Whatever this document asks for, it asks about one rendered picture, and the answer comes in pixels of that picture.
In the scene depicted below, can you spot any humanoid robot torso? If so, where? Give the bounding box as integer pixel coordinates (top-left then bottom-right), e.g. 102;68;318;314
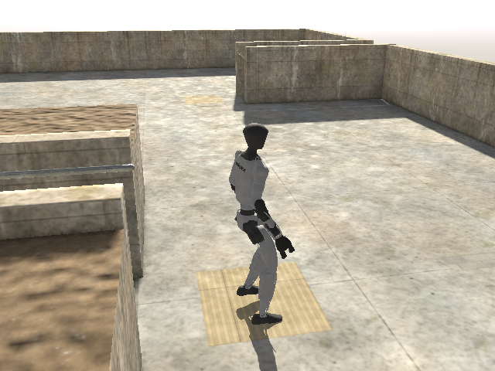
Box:
235;154;265;233

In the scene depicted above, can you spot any robot right hand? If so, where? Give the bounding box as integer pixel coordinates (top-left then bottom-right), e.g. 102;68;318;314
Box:
275;235;295;259

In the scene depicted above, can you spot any right robot upper arm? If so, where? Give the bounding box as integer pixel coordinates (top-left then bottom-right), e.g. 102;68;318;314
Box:
251;162;269;209

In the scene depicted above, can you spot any left robot upper arm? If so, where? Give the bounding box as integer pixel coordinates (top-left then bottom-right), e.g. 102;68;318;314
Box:
229;150;245;186

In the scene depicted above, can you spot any robot head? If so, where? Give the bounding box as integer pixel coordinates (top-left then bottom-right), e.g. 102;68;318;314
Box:
241;123;268;161

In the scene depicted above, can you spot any robot right forearm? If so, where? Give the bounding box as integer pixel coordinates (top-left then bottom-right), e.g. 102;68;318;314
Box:
254;199;282;240

